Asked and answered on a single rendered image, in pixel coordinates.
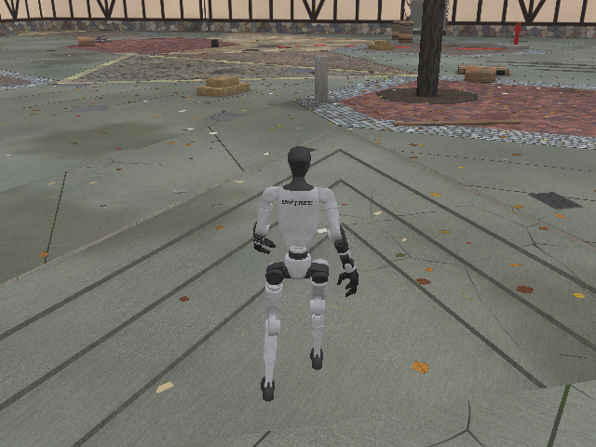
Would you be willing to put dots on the robot left foot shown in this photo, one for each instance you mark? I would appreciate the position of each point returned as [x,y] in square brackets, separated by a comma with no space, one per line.
[268,392]

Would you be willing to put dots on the robot right forearm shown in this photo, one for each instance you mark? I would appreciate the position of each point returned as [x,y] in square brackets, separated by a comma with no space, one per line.
[344,253]

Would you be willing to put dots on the left robot hand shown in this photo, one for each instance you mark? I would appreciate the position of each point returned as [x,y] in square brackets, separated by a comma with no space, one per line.
[268,243]

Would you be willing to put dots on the right robot hand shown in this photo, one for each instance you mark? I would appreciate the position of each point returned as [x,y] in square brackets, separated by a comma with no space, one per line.
[354,281]

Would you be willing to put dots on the robot torso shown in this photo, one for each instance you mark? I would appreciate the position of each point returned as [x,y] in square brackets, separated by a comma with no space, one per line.
[297,224]

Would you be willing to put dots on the right robot upper arm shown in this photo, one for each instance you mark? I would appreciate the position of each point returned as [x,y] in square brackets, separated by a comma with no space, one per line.
[327,197]

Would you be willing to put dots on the left robot upper arm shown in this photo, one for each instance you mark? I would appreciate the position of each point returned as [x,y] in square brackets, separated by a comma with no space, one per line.
[268,197]

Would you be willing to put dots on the robot left forearm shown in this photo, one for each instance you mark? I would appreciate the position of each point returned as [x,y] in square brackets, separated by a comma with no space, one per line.
[257,239]

